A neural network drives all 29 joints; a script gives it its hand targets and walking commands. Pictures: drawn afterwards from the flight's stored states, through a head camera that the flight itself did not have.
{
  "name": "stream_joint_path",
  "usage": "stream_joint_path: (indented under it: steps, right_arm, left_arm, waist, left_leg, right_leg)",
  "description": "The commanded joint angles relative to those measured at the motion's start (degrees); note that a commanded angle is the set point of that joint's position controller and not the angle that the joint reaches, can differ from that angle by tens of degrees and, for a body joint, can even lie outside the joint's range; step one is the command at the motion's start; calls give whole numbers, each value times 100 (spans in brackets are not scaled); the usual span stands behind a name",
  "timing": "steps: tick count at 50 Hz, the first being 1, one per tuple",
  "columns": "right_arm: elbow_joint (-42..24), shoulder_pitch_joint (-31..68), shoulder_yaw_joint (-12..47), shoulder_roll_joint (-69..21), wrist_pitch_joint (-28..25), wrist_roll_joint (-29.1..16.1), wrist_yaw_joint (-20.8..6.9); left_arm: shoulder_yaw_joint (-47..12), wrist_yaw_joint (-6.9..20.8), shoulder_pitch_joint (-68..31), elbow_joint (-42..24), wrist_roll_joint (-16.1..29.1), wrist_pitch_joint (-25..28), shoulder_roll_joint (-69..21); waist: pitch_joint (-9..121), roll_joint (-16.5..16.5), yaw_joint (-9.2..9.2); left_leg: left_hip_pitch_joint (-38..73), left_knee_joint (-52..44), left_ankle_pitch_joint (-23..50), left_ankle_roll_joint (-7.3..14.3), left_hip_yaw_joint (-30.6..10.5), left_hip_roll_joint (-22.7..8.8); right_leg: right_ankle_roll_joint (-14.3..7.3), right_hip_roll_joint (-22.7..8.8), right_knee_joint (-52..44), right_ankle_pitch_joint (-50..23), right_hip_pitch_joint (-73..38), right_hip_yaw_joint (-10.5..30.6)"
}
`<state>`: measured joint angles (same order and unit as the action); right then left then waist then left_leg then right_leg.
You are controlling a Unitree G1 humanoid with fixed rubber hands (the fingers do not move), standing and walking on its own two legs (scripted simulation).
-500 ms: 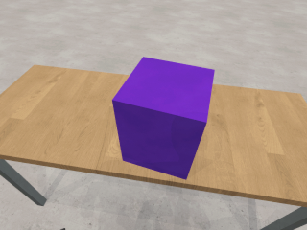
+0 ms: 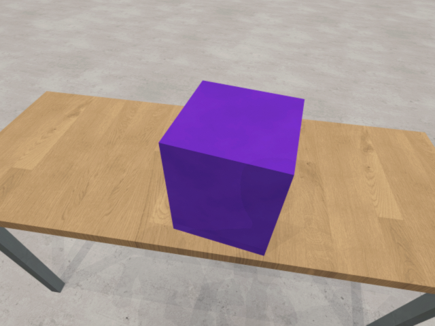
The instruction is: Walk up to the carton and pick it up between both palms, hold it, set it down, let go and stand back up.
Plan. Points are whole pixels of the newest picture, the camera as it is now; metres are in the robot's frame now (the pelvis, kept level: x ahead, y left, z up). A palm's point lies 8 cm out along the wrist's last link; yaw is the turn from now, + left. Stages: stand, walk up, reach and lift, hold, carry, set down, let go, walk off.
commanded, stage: stand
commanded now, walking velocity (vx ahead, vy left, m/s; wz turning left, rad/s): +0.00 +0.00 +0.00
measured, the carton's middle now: (233, 169) +0.45 -0.03 +0.05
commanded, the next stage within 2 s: none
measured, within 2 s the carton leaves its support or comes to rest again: neither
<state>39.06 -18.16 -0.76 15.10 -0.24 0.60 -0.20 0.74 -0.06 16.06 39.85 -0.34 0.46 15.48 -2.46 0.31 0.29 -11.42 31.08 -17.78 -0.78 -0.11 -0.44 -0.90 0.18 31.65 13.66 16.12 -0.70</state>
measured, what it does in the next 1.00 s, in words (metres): stands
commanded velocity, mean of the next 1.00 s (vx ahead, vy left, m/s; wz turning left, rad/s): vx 0.00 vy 0.00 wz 0.00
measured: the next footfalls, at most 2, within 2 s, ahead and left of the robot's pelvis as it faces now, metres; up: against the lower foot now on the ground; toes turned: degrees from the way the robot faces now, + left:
none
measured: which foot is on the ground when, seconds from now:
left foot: down 0.00-1.00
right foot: down 0.00-1.00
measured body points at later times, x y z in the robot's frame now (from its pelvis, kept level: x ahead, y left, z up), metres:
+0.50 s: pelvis +0.00 +0.00 +0.00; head +0.01 +0.00 +0.45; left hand +0.12 +0.26 -0.11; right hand +0.09 -0.26 -0.11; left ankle -0.01 +0.13 -0.73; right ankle +0.04 -0.11 -0.73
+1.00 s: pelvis +0.00 +0.01 +0.00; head +0.01 +0.01 +0.45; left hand +0.12 +0.26 -0.11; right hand +0.09 -0.26 -0.11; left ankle -0.01 +0.13 -0.73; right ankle +0.04 -0.11 -0.73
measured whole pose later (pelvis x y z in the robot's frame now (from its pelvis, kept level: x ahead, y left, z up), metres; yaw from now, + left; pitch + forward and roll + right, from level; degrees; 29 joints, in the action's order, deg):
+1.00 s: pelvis +0.00 +0.01 +0.00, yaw -2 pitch -2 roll +0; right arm 39.3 -17.9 -0.9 15.6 0.0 0.5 -0.1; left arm 0.9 -0.1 15.6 39.7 -0.3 0.3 15.4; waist -2.9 0.5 0.1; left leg -10.2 30.6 -18.3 -0.4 1.8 -0.7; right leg -0.3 0.6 31.6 13.6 15.9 1.7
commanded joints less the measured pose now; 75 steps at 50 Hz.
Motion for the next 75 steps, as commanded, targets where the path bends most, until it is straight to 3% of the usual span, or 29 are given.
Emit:
stream_joint_path:
  steps: [1,5,7,13,23,34,37,42,43,75]
  right_arm:
    - [-395,-95,-204,771,-83,-7,21]
    - [-392,-91,-199,777,-80,-1,23]
    - [-383,-152,-182,748,-78,-3,24]
    - [-390,-63,-184,781,-76,-6,23]
    - [-366,-122,-172,783,-70,-6,24]
    - [-361,-82,-200,813,-62,-11,20]
    - [-355,-123,-205,786,-68,-13,18]
    - [-354,-76,-231,815,-65,-14,24]
    - [-358,-118,-213,786,-66,-23,24]
    - [-383,-102,-215,856,-47,-31,27]
  left_arm:
    - [197,-17,12,-398,-10,91,652]
    - [201,-22,15,-404,-2,91,690]
    - [199,-25,13,-404,12,95,712]
    - [196,-24,20,-419,3,79,680]
    - [208,-21,-37,-439,10,77,672]
    - [220,-21,-29,-429,-7,63,664]
    - [232,-21,-5,-414,-6,78,722]
    - [219,-26,-27,-430,-12,73,679]
    - [219,-27,-36,-418,-6,71,702]
    - [207,-31,-28,-419,-9,58,646]
  waist:
    - [40,-11,-16]
    - [12,-60,-19]
    - [41,70,-12]
    - [64,-68,6]
    - [27,72,-27]
    - [-45,-59,-9]
    - [74,120,-29]
    - [73,-64,1]
    - [75,45,-25]
    - [98,8,-29]
  left_leg:
    - [-318,-672,383,222,-505,-451]
    - [-282,-668,450,218,-483,-444]
    - [-271,-657,477,211,-460,-450]
    - [-278,-665,513,204,-437,-464]
    - [-284,-669,427,209,-383,-452]
    - [-325,-725,308,230,-371,-485]
    - [-160,-671,448,215,-372,-477]
    - [-189,-719,408,225,-342,-477]
    - [-197,-736,443,225,-358,-499]
    - [-62,-733,435,251,-176,-575]
  right_leg:
    - [-155,-534,-674,-385,-152,741]
    - [-149,-529,-654,-499,-180,763]
    - [-145,-530,-668,-518,-223,746]
    - [-142,-518,-637,-578,-222,753]
    - [-150,-503,-690,-486,-182,790]
    - [-141,-480,-647,-505,-203,853]
    - [-144,-481,-644,-620,-187,828]
    - [-128,-466,-599,-651,-212,846]
    - [-142,-470,-578,-691,-244,834]
    - [-109,-410,-513,-914,-193,960]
